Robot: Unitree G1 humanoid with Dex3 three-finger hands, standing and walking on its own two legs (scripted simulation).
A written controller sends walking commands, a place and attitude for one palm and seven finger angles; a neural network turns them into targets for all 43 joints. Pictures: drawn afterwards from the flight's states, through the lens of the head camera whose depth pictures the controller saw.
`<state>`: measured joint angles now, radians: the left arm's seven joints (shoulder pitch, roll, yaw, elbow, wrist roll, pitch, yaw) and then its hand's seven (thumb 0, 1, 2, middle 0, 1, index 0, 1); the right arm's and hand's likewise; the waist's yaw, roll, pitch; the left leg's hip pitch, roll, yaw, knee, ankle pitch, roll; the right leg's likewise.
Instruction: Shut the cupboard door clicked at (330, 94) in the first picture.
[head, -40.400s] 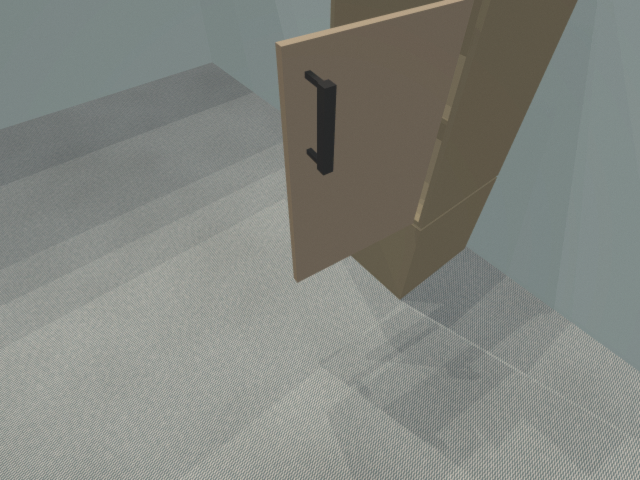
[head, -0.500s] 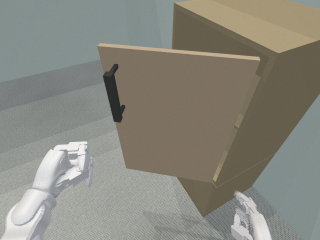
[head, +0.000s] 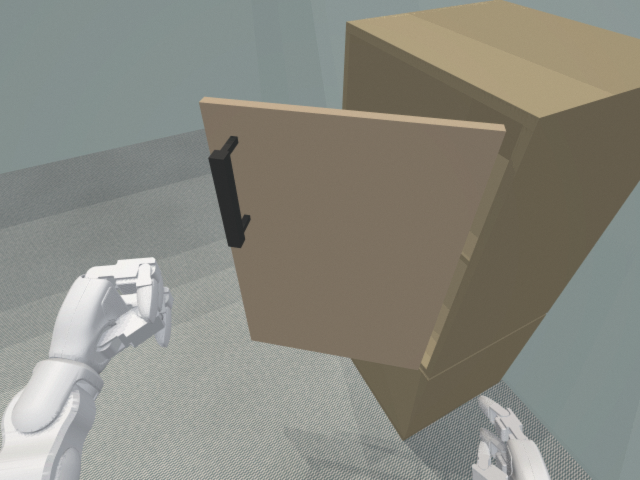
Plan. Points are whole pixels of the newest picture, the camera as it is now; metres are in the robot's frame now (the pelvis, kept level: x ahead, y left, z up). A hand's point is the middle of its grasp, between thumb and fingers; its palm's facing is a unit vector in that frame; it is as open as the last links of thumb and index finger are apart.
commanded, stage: bring the fist close to the handle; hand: left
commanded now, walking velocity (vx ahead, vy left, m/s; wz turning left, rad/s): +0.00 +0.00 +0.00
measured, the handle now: (234, 194) +0.47 +0.18 +0.13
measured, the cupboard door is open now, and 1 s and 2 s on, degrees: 51 51 49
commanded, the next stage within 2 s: push the door shut along its arc in 1.46 s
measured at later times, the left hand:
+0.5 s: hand (202, 282) +0.30 +0.18 +0.13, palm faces -0.10 -0.99 -0.04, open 3.1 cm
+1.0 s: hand (219, 244) +0.36 +0.17 +0.13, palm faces -0.07 -1.00 -0.03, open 3.1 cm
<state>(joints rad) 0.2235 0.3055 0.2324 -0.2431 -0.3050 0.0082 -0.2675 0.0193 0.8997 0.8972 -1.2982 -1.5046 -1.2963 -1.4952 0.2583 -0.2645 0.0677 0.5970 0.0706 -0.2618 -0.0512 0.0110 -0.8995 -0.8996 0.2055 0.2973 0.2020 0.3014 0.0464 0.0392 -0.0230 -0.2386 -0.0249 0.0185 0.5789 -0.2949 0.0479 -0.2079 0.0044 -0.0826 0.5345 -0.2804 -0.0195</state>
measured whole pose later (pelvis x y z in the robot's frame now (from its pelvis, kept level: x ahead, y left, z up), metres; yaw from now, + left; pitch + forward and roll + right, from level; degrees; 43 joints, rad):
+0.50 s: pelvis +0.01 -0.01 +0.00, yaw -1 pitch -1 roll +0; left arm -0.04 0.34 0.24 0.09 -0.31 0.06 -0.35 0.02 0.90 0.90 -1.30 -1.50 -1.30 -1.50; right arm 0.24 -0.28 0.06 0.62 0.08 -0.24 -0.08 0.01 -0.90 -0.90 0.21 0.30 0.20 0.30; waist 0.01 0.05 -0.01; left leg -0.27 -0.01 0.02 0.58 -0.30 0.03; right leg -0.26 0.02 -0.08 0.56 -0.30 -0.04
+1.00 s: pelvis +0.02 +0.00 +0.00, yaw -1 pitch +1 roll -1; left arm -0.21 0.31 0.20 0.20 -0.26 0.04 -0.24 0.02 0.90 0.90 -1.30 -1.50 -1.30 -1.50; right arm 0.22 -0.25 0.06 0.61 0.07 -0.18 -0.07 0.01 -0.90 -0.90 0.21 0.30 0.20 0.30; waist 0.00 0.03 -0.02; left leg -0.29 -0.02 0.04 0.59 -0.32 0.05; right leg -0.28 0.00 -0.06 0.57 -0.32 -0.02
